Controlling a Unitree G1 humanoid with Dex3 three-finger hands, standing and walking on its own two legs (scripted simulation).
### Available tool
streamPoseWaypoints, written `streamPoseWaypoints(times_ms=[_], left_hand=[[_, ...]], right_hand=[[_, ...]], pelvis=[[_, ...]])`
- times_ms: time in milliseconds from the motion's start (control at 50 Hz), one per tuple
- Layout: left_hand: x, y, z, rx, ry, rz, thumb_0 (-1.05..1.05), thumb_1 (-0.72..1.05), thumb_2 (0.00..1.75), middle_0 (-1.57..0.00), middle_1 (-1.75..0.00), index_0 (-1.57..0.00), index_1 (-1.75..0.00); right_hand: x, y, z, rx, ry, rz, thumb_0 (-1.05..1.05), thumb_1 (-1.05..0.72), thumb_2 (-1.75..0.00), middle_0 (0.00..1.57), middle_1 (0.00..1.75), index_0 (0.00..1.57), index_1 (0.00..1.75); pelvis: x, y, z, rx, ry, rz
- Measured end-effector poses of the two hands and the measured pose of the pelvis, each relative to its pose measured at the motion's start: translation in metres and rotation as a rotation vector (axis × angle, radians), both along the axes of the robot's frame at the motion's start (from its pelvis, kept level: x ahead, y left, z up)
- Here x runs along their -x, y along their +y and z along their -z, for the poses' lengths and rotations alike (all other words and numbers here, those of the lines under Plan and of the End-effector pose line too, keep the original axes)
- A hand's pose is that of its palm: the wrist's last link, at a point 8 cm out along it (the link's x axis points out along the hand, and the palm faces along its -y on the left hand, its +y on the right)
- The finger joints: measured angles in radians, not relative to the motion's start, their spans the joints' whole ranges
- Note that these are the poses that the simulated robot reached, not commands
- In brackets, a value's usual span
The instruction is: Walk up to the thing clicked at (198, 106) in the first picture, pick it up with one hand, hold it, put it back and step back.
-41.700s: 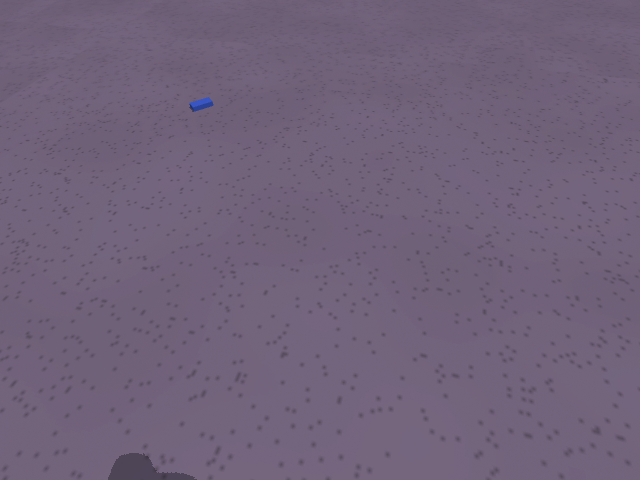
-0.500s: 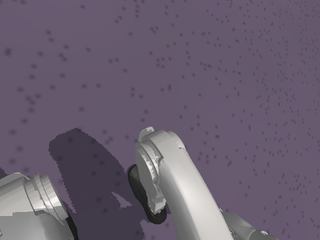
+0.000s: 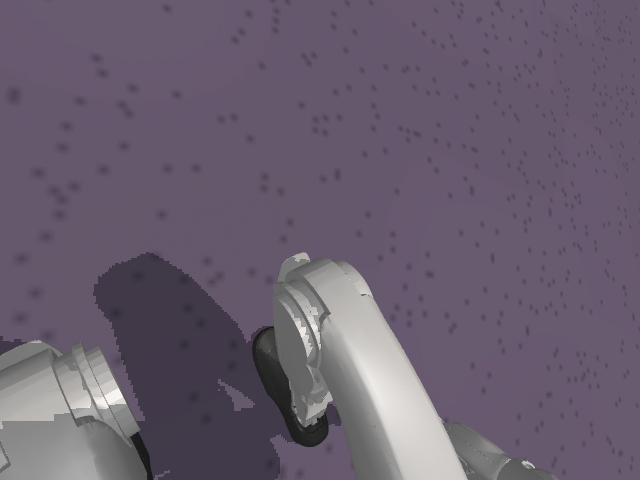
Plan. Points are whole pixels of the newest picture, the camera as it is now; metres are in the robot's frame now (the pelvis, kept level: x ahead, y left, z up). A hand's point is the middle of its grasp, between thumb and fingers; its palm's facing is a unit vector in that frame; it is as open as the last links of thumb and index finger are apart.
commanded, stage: open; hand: left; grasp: from above
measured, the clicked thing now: out of the picture +0.41 +0.34 -0.29
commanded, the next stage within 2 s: withdraw in 0.26 s
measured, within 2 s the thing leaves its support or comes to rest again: neither
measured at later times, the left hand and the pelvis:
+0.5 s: hand out of the picture +0.40 +0.34 -0.26, palm faces -0.37 -0.28 -0.89, open 14.0 cm; pelvis +0.00 +0.00 +0.01, yaw +0 degrees
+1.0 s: hand out of the picture +0.38 +0.36 -0.10, palm faces -0.45 -0.12 -0.88, open 14.0 cm; pelvis -0.01 -0.01 +0.04, yaw +7 degrees
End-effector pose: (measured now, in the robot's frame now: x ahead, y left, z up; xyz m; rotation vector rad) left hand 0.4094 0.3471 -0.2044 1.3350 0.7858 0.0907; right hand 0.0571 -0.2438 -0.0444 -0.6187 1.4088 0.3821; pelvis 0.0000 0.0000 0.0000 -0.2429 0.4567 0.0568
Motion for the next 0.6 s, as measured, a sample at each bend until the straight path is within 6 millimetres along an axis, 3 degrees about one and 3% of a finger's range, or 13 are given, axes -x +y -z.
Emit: streamPoseWaypoints(times_ms=[240,500,600], left_hand=[[0.001,-0.001,0.000,0.004,0.012,-0.001,0.00,-0.48,0.95,-0.13,-0.96,-0.13,-0.98],[0.001,0.000,-0.002,0.010,0.003,-0.009,0.01,-0.50,0.99,-0.09,-1.00,-0.10,-1.01],[-0.011,0.007,-0.020,0.007,-0.074,0.031,0.00,-0.50,0.99,-0.09,-0.99,-0.09,-0.99]], right_hand=[[-0.003,-0.002,0.002,-0.012,-0.009,-0.005,0.00,-0.89,-0.90,0.20,0.30,0.20,0.30],[-0.001,-0.003,-0.004,0.010,-0.001,0.010,0.00,-0.89,-0.90,0.20,0.30,0.20,0.30],[-0.005,-0.002,-0.001,0.009,0.000,0.023,0.00,-0.90,-0.90,0.20,0.30,0.20,0.30]], pelvis=[[0.001,-0.002,-0.002,-0.007,-0.001,-0.001],[0.001,-0.001,-0.006,0.000,0.006,0.001],[-0.001,-0.001,-0.007,-0.001,0.025,-0.002]])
